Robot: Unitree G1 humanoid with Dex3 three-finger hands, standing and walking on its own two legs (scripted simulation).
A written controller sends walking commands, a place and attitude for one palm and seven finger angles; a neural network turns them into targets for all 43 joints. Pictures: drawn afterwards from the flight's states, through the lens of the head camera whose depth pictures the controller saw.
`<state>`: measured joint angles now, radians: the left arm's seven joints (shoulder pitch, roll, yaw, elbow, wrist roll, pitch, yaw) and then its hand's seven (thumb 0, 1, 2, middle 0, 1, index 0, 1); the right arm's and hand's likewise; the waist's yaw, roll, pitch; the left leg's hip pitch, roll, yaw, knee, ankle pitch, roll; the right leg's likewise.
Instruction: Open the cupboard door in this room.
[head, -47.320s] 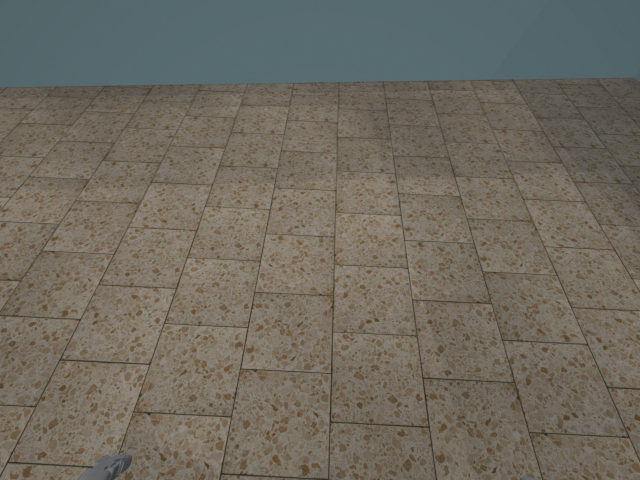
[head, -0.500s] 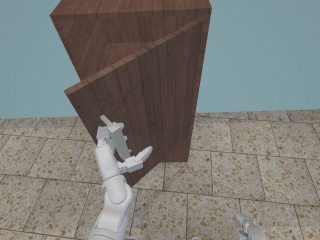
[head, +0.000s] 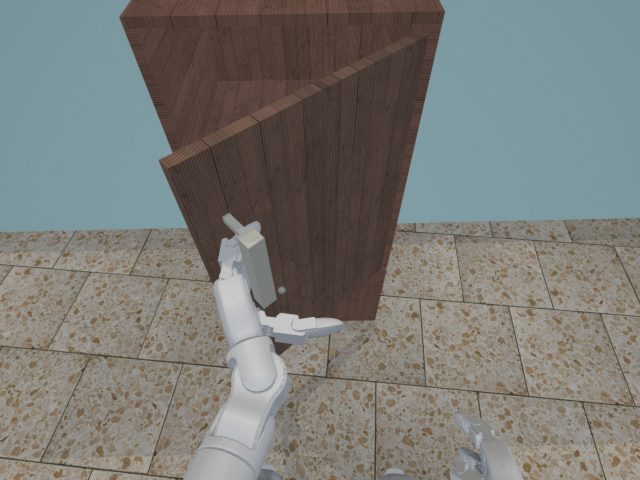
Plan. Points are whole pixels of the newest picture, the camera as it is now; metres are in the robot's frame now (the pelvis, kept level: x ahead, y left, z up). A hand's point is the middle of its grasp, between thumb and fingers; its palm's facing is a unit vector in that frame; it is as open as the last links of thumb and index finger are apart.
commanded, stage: slide the hand sideways off the handle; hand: left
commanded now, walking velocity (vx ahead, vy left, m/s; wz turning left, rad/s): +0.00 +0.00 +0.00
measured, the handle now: (249, 261) +0.38 +0.12 +0.05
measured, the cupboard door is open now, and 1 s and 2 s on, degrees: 41 45 45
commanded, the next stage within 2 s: draw the hand back to the body in 1.20 s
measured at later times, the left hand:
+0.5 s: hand (271, 336) +0.28 +0.07 +0.05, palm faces -0.01 -1.00 -0.01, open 16.3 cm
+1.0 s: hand (223, 366) +0.24 +0.12 +0.05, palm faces +0.06 -1.00 -0.05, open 16.2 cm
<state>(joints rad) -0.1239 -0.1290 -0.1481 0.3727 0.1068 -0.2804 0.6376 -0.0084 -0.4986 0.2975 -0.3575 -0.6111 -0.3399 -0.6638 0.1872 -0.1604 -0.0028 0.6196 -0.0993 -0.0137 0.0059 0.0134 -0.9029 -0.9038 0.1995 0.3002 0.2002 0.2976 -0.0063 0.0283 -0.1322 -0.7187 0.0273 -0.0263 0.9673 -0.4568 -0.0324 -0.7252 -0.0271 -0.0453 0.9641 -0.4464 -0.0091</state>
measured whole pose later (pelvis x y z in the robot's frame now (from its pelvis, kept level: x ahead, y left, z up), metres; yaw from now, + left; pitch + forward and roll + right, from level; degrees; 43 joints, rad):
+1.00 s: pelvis +0.01 -0.01 -0.01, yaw +0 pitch +12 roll +0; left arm 0.38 0.11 -0.03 -0.08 -0.12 -0.33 -0.02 -0.01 -0.50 0.30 -0.17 -0.30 -0.18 -0.31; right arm 0.24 -0.22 0.01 0.47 -0.02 -0.07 -0.03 0.01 -0.90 -0.90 0.20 0.30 0.20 0.30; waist 0.01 0.03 -0.11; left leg -0.73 0.03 -0.04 1.02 -0.50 -0.04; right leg -0.73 -0.02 -0.05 1.03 -0.50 -0.02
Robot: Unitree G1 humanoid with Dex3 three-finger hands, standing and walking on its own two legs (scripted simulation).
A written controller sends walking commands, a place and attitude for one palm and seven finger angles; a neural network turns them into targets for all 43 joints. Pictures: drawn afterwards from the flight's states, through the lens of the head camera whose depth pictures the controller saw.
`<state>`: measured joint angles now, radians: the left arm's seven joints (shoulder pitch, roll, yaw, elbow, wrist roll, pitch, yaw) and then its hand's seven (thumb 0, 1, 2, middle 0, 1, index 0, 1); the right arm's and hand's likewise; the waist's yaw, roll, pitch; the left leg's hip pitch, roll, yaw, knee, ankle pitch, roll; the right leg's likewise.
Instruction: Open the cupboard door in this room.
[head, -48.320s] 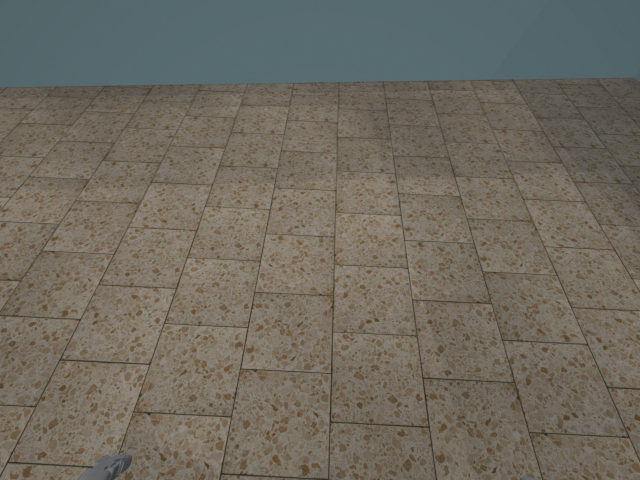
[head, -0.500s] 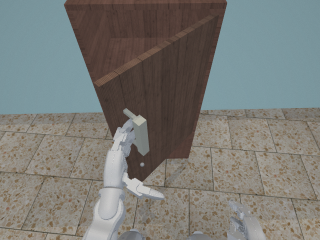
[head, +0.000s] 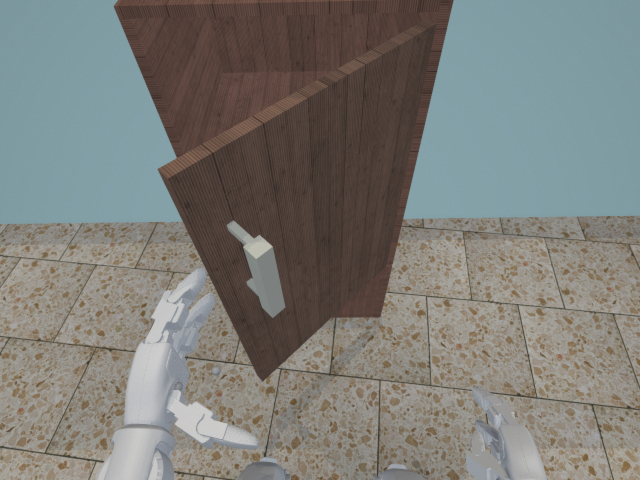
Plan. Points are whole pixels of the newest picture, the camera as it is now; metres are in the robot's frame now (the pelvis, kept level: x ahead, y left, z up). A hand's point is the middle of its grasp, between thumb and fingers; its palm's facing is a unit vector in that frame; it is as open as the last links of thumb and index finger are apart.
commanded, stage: slide the hand sideways off the handle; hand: left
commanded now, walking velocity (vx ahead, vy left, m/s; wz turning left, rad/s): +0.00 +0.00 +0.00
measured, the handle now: (256, 270) +0.35 +0.11 +0.06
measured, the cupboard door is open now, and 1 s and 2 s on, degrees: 45 45 45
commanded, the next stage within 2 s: draw the hand back to the body in 0.20 s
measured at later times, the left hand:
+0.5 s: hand (168, 373) +0.22 +0.17 +0.08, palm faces +0.03 -1.00 -0.06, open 16.3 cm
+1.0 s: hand (71, 364) +0.20 +0.24 +0.14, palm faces +0.22 -0.92 -0.33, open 14.9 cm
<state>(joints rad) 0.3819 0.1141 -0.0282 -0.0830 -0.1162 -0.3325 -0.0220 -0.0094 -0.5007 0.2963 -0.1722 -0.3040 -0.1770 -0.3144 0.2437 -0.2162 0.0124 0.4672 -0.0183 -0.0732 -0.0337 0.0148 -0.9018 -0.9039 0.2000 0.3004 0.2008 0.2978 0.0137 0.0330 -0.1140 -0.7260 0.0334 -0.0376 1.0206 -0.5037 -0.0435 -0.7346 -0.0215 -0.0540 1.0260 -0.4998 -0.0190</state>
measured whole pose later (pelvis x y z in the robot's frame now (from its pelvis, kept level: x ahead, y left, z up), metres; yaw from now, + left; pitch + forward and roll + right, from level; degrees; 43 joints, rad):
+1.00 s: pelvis +0.01 +0.03 +0.04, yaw -1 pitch +4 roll -1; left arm 0.57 0.29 0.14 -0.41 -0.06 -0.04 0.07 -0.01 -0.26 0.40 -0.17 -0.30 -0.16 -0.30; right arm 0.27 -0.21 0.05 0.49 0.01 -0.13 -0.11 0.02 -0.90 -0.90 0.20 0.30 0.20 0.30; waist 0.04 0.06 -0.09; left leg -0.43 0.02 -0.01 0.80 -0.43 0.00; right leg -0.42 -0.03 -0.04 0.74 -0.39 0.02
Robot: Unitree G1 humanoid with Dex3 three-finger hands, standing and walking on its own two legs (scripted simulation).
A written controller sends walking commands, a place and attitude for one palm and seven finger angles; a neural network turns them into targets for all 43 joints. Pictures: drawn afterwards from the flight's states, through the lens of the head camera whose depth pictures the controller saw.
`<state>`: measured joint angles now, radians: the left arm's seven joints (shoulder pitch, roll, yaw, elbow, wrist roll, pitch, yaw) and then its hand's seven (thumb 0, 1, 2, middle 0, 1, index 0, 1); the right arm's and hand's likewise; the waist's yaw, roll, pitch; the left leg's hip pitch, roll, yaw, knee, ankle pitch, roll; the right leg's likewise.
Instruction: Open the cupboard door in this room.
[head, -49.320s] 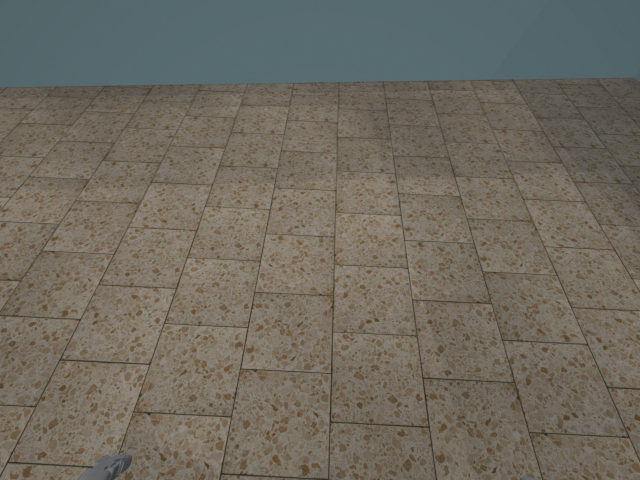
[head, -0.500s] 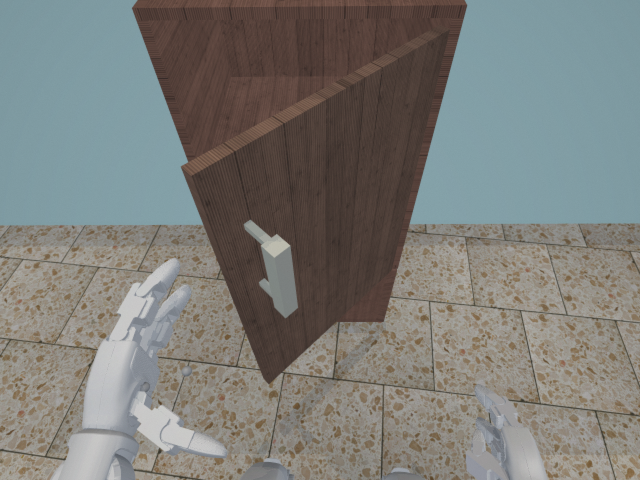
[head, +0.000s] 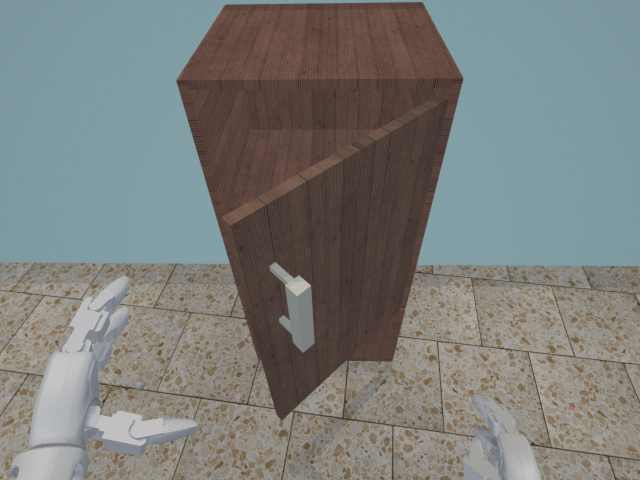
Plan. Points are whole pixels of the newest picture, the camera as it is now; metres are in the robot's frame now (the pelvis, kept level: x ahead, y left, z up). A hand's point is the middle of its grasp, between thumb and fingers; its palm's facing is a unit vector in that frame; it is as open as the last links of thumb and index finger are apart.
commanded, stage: draw the hand back to the body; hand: left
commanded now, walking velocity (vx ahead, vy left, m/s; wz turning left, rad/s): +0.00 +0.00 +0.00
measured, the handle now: (291, 307) +0.34 +0.08 +0.02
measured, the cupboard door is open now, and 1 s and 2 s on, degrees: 45 45 45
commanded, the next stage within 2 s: step back with the hand held close in 0.88 s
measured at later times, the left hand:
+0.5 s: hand (59, 325) +0.20 +0.26 +0.18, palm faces +0.44 -0.80 -0.42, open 9.1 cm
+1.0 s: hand (71, 322) +0.20 +0.24 +0.19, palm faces +0.44 -0.79 -0.42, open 7.4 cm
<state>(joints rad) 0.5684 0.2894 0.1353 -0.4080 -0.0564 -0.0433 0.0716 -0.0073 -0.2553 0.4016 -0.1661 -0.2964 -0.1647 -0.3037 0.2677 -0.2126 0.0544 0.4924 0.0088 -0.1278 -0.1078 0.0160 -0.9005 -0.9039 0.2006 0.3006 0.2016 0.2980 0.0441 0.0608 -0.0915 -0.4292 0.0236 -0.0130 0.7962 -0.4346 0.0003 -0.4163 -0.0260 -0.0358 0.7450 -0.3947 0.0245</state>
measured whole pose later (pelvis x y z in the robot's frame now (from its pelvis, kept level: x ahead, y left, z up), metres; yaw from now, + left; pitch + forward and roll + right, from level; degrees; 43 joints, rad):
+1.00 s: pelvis +0.01 -0.02 +0.04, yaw -1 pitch -4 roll -1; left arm 0.45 0.33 0.34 -0.37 -0.04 -0.09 0.11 0.02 0.89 0.89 -0.21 -0.30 -0.21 -0.30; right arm 0.19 -0.22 0.01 0.66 -0.02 -0.13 -0.09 0.02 -0.90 -0.90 0.20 0.30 0.20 0.30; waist 0.08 0.07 0.03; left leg -0.05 0.04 0.02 0.38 -0.26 -0.02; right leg -0.05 0.00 -0.02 0.35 -0.22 0.00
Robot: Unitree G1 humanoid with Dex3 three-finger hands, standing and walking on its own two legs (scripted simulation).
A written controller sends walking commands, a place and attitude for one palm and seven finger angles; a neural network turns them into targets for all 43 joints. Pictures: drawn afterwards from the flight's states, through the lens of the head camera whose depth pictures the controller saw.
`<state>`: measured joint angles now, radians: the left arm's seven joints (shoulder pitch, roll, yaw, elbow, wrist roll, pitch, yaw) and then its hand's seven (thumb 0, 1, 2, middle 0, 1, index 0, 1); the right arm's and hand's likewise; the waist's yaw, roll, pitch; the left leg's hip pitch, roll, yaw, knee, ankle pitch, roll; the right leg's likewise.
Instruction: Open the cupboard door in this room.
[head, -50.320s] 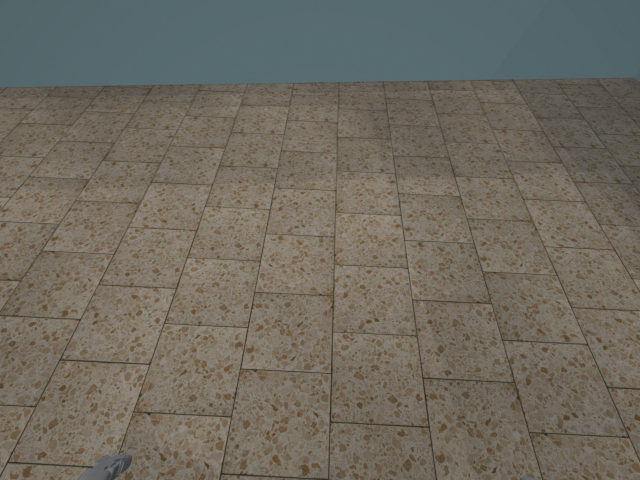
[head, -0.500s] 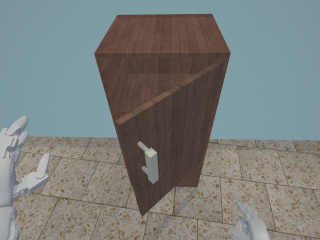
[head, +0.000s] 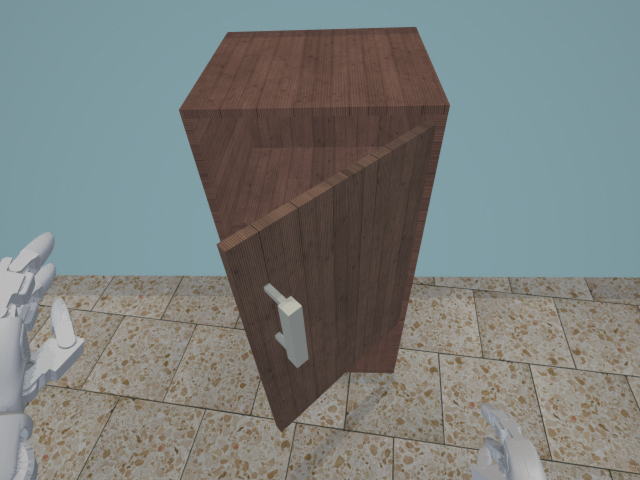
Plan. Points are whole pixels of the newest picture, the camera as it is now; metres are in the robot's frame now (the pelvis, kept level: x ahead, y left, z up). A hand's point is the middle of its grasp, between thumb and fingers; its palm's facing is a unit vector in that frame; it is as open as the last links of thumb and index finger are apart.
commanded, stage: step back with the hand held close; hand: left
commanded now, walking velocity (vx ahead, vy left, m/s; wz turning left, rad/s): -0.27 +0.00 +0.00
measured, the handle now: (285, 325) +0.33 +0.11 -0.01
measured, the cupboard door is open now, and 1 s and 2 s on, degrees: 45 45 45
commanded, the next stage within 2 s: stop stepping back and stand still in 1.06 s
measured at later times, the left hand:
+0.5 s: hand (22, 392) +0.14 +0.29 +0.15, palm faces +0.36 -0.78 -0.52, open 7.4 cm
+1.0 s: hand out of the picture +0.04 +0.31 +0.17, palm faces +0.48 -0.72 -0.50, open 7.4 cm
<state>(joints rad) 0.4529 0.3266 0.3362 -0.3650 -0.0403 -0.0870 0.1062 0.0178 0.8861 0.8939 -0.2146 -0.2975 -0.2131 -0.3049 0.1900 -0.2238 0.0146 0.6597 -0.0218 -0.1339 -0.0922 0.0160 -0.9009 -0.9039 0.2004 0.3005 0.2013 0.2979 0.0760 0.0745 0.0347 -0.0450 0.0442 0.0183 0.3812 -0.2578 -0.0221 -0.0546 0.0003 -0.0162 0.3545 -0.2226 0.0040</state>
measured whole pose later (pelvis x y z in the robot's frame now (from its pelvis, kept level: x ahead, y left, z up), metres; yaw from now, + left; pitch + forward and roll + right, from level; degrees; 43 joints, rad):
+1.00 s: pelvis -0.16 +0.03 -0.02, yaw +3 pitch +1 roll -3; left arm 0.52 0.47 0.49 -0.54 -0.03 -0.25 0.17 0.02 0.88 0.89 -0.22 -0.30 -0.22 -0.31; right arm 0.23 -0.17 0.00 0.61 -0.01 -0.13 -0.07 0.02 -0.90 -0.90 0.20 0.30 0.20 0.30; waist -0.01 0.02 0.04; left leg -0.47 0.04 0.00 0.52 -0.06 0.03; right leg -0.35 0.08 0.00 0.89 -0.45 0.01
